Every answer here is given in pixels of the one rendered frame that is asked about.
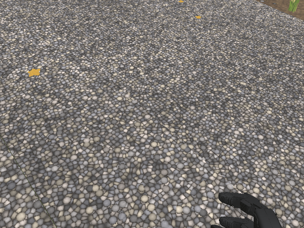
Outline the robot right hand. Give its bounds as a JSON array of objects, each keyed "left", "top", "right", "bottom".
[{"left": 211, "top": 192, "right": 282, "bottom": 228}]

